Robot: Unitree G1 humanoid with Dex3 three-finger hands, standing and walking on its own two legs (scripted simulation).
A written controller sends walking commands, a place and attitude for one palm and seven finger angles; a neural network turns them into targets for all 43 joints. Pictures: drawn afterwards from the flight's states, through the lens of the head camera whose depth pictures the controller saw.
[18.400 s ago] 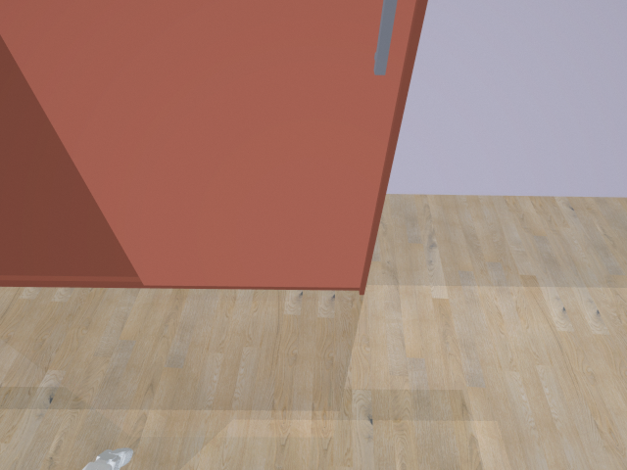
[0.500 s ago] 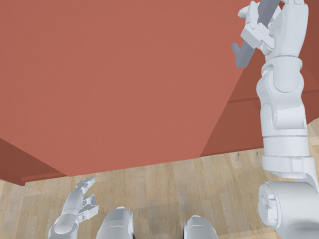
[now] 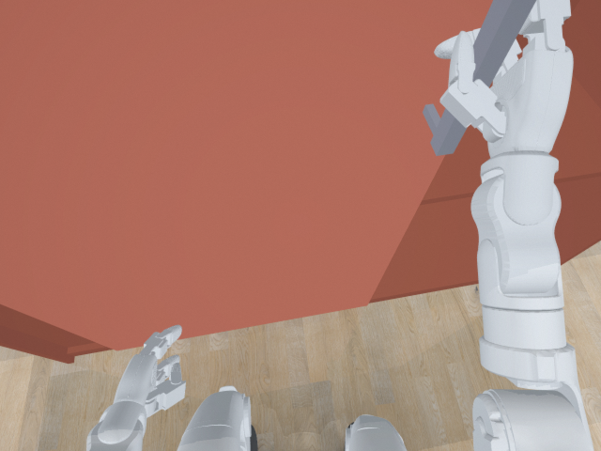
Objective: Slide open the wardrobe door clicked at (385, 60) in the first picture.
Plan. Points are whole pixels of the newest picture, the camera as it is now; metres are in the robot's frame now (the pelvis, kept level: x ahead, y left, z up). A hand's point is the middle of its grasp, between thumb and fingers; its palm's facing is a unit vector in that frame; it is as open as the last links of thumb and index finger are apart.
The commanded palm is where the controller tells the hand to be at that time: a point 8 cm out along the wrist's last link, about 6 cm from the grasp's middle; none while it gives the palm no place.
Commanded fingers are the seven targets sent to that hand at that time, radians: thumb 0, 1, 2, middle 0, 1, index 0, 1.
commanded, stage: step sideways, sliding the door along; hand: right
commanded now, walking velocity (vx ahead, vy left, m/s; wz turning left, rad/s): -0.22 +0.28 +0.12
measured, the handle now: (475, 42) +0.44 -0.19 +0.24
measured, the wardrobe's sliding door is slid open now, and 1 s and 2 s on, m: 0.62 0.64 0.64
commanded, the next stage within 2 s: stop walking and hold the door there in 0.42 s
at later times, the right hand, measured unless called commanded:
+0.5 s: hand (436, 81) +0.40 -0.15 +0.23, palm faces +0.43 +0.90 -0.05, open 6.8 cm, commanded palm +0.37 -0.12 +0.22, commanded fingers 0.00 -0.90 -0.90 0.45 1.40 0.45 1.40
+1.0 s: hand (442, 81) +0.41 -0.15 +0.23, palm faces +0.56 +0.81 -0.19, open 6.4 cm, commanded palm +0.36 -0.19 +0.20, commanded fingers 0.00 -0.90 -0.90 0.45 1.40 0.45 1.40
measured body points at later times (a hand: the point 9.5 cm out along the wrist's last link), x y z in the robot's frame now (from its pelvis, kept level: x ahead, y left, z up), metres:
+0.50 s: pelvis +0.01 +0.10 +0.00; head +0.10 +0.07 +0.44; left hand +0.21 +0.33 -0.09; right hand +0.38 -0.19 +0.24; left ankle +0.02 +0.25 -0.67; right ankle +0.02 -0.02 -0.74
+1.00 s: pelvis -0.01 +0.16 -0.01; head +0.00 +0.17 +0.44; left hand +0.07 +0.48 -0.11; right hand +0.37 -0.19 +0.24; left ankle +0.06 +0.30 -0.74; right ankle +0.02 +0.06 -0.72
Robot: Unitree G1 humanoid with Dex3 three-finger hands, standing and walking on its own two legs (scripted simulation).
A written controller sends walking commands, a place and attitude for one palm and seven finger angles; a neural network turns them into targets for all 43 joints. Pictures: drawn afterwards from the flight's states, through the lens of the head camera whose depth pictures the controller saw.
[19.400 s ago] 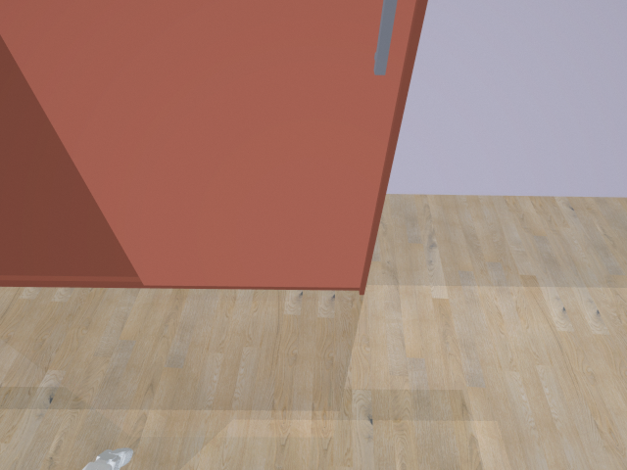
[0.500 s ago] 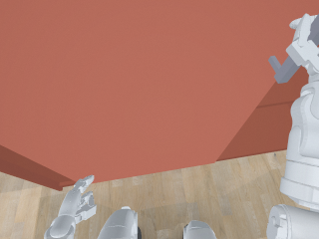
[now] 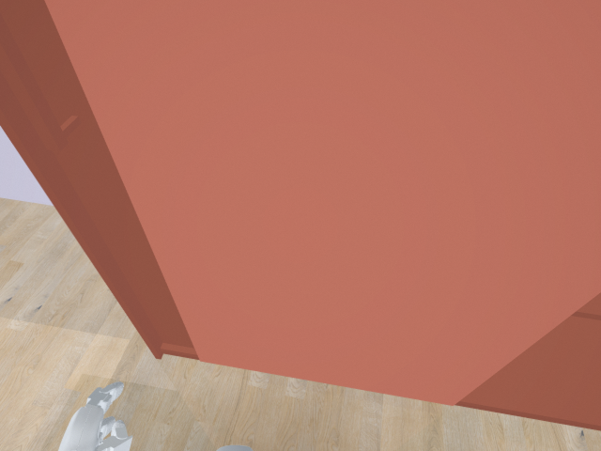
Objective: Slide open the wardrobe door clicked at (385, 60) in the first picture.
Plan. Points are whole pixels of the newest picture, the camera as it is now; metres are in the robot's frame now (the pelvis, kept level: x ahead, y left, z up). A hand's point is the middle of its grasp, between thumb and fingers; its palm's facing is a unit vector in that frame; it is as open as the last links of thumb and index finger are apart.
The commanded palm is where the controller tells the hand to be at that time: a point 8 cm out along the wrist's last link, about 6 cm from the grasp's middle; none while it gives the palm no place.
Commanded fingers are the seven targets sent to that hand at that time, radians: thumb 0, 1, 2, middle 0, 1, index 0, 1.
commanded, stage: stop walking and hold the door there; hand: right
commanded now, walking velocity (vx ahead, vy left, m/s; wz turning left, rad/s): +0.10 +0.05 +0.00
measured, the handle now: out of the picture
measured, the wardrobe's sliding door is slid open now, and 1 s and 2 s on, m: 0.64 0.64 0.64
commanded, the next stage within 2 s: loosen the grip on the handle in 1.90 s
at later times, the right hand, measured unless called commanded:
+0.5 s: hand out of the picture +0.36 -0.37 +0.25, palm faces +0.62 +0.77 -0.15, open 6.2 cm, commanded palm +0.31 -0.40 +0.21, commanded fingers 0.00 -0.90 -0.90 0.45 1.40 0.45 1.40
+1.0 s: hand out of the picture +0.36 -0.37 +0.24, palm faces +0.57 +0.80 -0.19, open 5.9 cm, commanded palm +0.31 -0.41 +0.21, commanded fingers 0.00 -0.90 -0.90 0.45 1.40 0.45 1.40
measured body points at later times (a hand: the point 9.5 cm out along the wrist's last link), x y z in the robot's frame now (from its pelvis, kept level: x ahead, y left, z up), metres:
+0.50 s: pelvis -0.06 -0.01 +0.00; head -0.07 -0.01 +0.45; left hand -0.01 +0.28 -0.10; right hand +0.32 -0.40 +0.26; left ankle -0.02 +0.13 -0.73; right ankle +0.02 -0.10 -0.73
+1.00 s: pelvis -0.05 -0.03 +0.00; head -0.05 -0.02 +0.45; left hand +0.01 +0.28 -0.11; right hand +0.33 -0.41 +0.25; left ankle -0.02 +0.13 -0.73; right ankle -0.01 -0.12 -0.71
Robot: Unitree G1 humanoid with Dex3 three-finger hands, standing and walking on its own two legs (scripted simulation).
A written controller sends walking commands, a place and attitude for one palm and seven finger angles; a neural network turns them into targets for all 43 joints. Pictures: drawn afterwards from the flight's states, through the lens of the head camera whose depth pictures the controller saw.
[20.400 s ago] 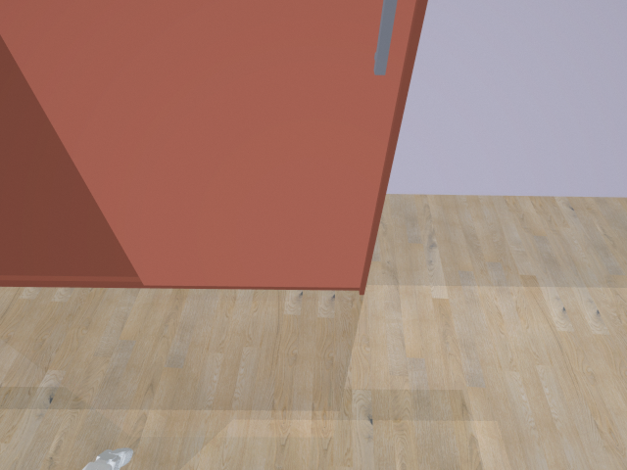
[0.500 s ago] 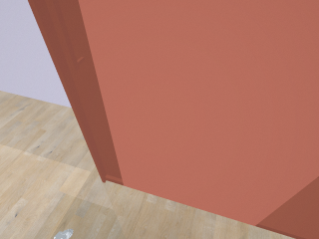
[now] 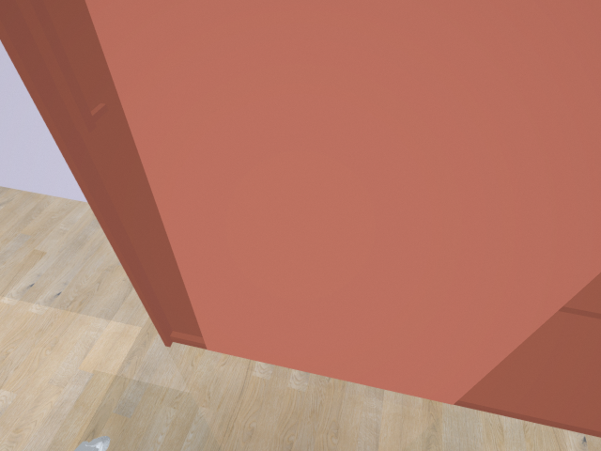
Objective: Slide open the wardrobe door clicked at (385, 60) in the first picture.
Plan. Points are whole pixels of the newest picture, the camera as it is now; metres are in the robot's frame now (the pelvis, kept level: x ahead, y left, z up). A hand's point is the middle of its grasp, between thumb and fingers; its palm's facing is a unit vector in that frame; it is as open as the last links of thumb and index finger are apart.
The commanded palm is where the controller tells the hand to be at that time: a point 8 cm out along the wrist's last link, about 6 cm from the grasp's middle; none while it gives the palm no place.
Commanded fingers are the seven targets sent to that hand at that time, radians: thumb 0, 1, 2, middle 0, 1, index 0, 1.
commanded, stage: stop walking and hold the door there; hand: right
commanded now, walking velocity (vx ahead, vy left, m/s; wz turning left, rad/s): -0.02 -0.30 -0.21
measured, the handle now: out of the picture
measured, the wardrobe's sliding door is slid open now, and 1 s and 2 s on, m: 0.64 0.64 0.64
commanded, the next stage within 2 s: loosen the grip on the handle in 0.90 s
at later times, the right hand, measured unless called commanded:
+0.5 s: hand out of the picture +0.40 -0.36 +0.23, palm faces +0.50 +0.85 -0.18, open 5.4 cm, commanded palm +0.35 -0.39 +0.21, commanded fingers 0.00 -0.90 -0.90 0.45 1.40 0.45 1.40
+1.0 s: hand out of the picture +0.39 -0.36 +0.23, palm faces +0.47 +0.87 -0.16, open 5.5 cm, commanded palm +0.35 -0.40 +0.23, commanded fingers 0.00 -0.78 -0.84 0.45 1.40 0.45 1.40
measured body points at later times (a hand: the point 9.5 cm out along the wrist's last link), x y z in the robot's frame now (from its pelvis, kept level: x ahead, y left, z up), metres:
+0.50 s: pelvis -0.03 -0.06 +0.00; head +0.02 -0.06 +0.45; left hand +0.13 +0.16 -0.11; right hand +0.36 -0.41 +0.24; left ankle -0.05 +0.04 -0.73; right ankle +0.03 -0.14 -0.73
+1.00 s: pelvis -0.03 -0.06 +0.01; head -0.02 -0.07 +0.46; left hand +0.07 +0.21 -0.10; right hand +0.36 -0.41 +0.24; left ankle -0.05 +0.04 -0.73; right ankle +0.03 -0.14 -0.73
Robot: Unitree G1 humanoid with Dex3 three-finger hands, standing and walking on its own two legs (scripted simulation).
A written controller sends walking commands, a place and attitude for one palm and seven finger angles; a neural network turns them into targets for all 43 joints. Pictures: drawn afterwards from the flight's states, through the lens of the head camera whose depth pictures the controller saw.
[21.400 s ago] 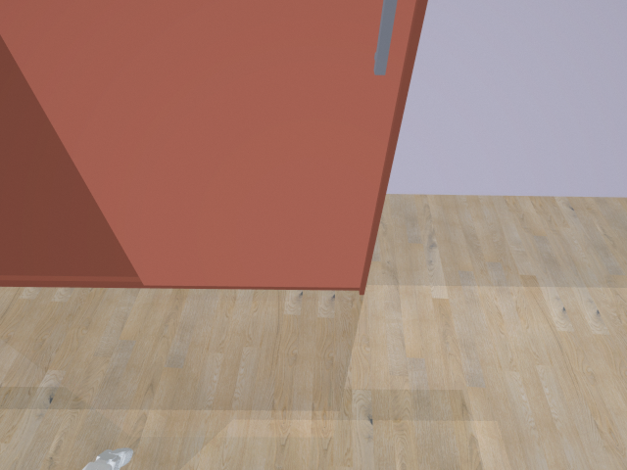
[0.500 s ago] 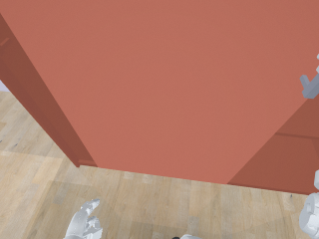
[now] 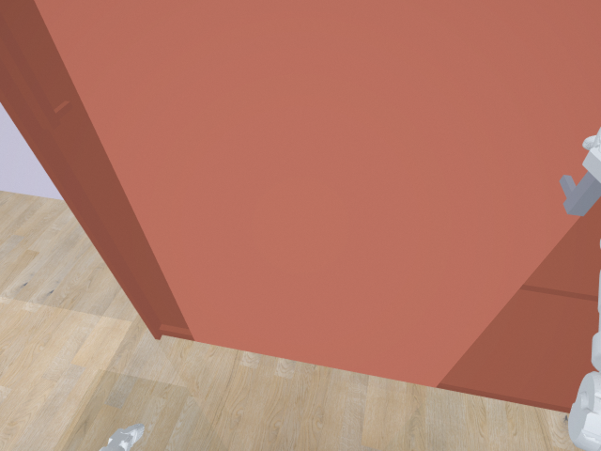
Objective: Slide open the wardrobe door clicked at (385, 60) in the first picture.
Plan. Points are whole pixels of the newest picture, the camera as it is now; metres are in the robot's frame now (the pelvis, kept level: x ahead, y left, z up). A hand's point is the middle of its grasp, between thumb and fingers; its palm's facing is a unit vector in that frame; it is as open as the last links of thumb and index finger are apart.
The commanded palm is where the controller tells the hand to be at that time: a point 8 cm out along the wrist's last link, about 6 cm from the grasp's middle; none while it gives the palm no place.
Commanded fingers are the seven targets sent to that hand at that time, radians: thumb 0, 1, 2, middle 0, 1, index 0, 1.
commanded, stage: loosen the grip on the handle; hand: right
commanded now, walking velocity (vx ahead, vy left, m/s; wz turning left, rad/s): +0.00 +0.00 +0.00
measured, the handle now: out of the picture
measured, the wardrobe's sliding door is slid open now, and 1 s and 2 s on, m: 0.64 0.64 0.64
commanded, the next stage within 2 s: slip the hand off the handle in 0.58 s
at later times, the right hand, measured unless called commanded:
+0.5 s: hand out of the picture +0.43 -0.31 +0.24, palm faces +0.49 +0.85 -0.17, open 13.5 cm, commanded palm +0.38 -0.34 +0.24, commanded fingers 0.00 0.55 -0.20 0.25 1.15 0.25 1.15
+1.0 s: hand out of the picture +0.42 -0.33 +0.24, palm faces +0.54 +0.83 -0.16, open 14.1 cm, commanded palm +0.37 -0.38 +0.24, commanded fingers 0.00 0.55 -0.20 0.25 1.15 0.25 1.15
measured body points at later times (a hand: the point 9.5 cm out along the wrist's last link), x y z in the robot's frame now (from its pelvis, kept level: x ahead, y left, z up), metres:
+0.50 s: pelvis +0.00 +0.01 +0.00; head +0.02 +0.00 +0.45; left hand +0.09 +0.28 -0.11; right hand +0.40 -0.35 +0.25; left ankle -0.02 +0.10 -0.74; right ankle +0.06 -0.07 -0.74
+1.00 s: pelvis +0.01 +0.03 +0.00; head +0.03 +0.03 +0.45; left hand +0.11 +0.29 -0.11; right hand +0.39 -0.37 +0.25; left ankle -0.02 +0.10 -0.74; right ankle +0.06 -0.07 -0.74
